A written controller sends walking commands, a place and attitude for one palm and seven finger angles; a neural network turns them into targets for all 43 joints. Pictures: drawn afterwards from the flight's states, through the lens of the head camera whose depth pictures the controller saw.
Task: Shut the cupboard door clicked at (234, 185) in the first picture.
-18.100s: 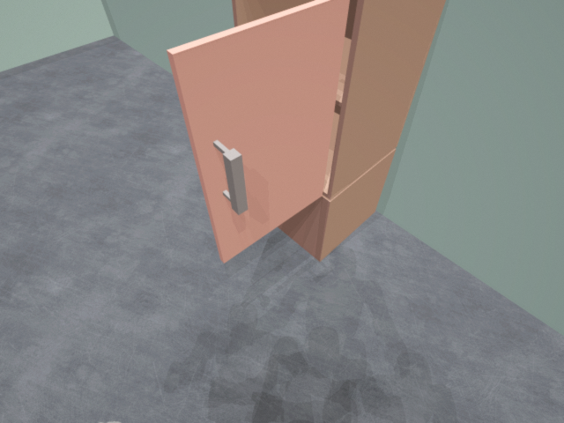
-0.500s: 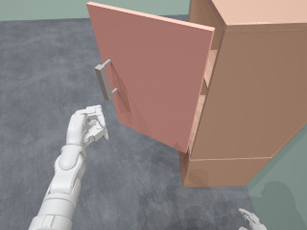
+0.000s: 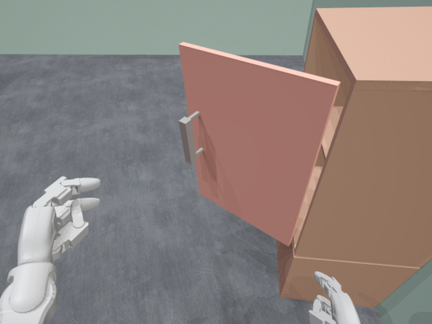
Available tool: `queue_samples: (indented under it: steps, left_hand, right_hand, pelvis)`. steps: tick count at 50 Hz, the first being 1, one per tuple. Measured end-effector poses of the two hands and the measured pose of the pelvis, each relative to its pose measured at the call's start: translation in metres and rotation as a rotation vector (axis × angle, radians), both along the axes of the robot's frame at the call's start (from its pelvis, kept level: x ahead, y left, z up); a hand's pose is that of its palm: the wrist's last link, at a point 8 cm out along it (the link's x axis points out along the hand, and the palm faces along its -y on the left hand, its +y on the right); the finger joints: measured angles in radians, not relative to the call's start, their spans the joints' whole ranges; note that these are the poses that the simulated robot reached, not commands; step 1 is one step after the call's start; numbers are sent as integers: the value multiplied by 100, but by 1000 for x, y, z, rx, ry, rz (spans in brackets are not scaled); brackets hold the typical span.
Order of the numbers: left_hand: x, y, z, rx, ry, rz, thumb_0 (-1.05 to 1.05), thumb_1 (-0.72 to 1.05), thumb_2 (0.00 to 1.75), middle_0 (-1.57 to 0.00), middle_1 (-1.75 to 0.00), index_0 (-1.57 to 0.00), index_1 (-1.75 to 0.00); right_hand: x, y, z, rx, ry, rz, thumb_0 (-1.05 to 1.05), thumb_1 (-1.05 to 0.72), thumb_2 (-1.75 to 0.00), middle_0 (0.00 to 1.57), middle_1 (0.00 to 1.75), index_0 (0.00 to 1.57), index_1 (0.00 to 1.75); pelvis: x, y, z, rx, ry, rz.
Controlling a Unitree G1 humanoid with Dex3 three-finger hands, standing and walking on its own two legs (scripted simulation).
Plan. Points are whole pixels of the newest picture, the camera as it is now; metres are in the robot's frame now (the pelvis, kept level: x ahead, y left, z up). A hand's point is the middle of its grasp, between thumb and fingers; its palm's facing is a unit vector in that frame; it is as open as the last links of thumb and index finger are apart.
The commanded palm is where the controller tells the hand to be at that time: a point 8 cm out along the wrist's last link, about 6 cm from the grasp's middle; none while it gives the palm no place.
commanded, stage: draw the hand back to the body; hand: left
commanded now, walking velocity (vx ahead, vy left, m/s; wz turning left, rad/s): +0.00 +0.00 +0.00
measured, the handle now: (193, 137) +0.63 +0.16 -0.02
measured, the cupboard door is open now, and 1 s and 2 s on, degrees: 59 59 59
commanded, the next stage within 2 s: step back with the hand held close in 0.52 s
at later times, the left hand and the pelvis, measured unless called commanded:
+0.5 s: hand (49, 239) +0.18 +0.27 +0.15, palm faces +0.45 -0.80 -0.40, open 7.4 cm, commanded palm +0.13 +0.30 +0.17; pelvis -0.01 +0.00 +0.00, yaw -1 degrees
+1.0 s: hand (39, 238) +0.18 +0.28 +0.15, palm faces +0.37 -0.78 -0.51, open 7.4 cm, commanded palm +0.12 +0.32 +0.17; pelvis -0.03 +0.02 -0.01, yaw -2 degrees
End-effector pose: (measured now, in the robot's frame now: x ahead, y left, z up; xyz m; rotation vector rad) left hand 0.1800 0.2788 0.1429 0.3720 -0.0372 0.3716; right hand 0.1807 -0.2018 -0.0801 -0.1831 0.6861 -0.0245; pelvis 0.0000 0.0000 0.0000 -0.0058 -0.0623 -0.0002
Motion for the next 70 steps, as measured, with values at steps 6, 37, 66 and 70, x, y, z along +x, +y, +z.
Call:
queue_samples:
  steps: [6, 37, 66, 70]
  left_hand:
    - [-26, 20, 20, 80, -30, 66, 2, 90, 89, -47, -58, -47, -59]
    - [-39, 25, 32, 147, -96, 67, 2, 89, 89, -21, -30, -21, -31]
    - [-101, 49, 23, 232, -183, 27, 2, 89, 89, -21, -30, -21, -31]
    - [-111, 45, 22, 222, -223, 33, 2, 89, 89, -21, -30, -21, -31]
  right_hand:
    - [-12, -4, -6, -7, 25, -20, 1, -91, -90, 21, 30, 20, 30]
    - [-27, -23, -2, -32, -1, -75, 1, -91, -90, 20, 30, 20, 30]
    - [-113, -19, -7, -106, 30, -161, 1, -91, -90, 21, 30, 20, 30]
    - [-128, -21, -12, -114, 46, -149, 1, -91, -90, 21, 30, 20, 30]
  pelvis:
    - [0, 3, 0, -2, -3, -4]
    - [-11, 2, -2, -13, 29, -15]
    - [-81, 24, -21, -7, 55, -25]
    - [-90, 22, -24, -11, 52, -21]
